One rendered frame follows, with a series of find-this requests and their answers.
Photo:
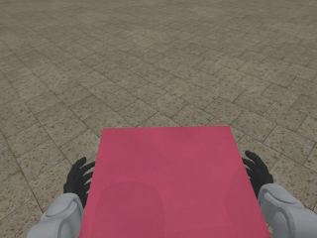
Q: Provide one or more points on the robot left hand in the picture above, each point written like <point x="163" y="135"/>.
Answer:
<point x="75" y="181"/>

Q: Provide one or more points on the carton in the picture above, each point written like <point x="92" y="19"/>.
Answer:
<point x="171" y="182"/>

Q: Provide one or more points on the robot right hand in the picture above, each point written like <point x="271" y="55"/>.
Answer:
<point x="258" y="172"/>

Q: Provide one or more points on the left robot forearm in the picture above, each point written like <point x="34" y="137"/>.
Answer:
<point x="63" y="218"/>

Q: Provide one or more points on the right robot forearm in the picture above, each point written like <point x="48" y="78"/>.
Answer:
<point x="286" y="215"/>

